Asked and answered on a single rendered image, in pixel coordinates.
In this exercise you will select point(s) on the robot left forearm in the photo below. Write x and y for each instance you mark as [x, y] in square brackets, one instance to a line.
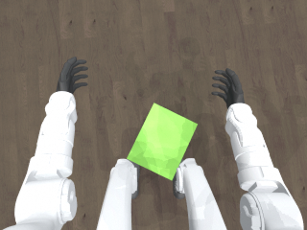
[53, 153]

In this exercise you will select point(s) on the robot left foot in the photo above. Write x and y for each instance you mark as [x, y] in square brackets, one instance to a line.
[135, 194]

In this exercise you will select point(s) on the robot right upper arm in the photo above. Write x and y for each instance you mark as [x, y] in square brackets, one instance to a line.
[269, 211]

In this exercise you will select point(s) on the robot left hand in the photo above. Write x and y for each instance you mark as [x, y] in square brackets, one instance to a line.
[66, 82]

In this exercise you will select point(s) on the robot left upper arm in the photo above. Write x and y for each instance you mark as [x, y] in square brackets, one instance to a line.
[45, 205]

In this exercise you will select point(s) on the robot left shin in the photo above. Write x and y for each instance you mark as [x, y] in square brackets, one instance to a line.
[120, 162]

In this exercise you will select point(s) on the robot right hand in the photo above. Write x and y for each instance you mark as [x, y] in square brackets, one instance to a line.
[233, 92]

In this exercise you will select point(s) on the robot right forearm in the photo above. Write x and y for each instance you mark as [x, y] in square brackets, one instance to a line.
[256, 170]

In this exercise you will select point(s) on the carton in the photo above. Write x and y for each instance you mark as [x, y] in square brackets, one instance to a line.
[162, 141]

